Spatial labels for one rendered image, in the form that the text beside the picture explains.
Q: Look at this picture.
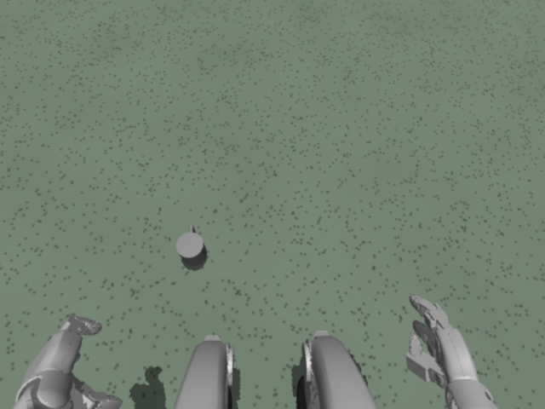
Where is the right robot hand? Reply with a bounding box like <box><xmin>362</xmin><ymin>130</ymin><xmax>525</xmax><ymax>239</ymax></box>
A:
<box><xmin>406</xmin><ymin>294</ymin><xmax>479</xmax><ymax>389</ymax></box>

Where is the mug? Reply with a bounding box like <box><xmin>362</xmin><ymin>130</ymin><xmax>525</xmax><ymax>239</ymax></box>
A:
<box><xmin>176</xmin><ymin>224</ymin><xmax>207</xmax><ymax>266</ymax></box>

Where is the left robot hand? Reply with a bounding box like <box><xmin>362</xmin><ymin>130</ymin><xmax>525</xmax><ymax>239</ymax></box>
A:
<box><xmin>22</xmin><ymin>313</ymin><xmax>123</xmax><ymax>409</ymax></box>

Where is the left robot arm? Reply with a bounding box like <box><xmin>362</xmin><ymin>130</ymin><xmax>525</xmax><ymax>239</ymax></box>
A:
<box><xmin>12</xmin><ymin>370</ymin><xmax>73</xmax><ymax>409</ymax></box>

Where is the right robot arm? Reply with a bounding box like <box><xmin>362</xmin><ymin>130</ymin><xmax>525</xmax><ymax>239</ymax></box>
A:
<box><xmin>445</xmin><ymin>379</ymin><xmax>500</xmax><ymax>409</ymax></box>

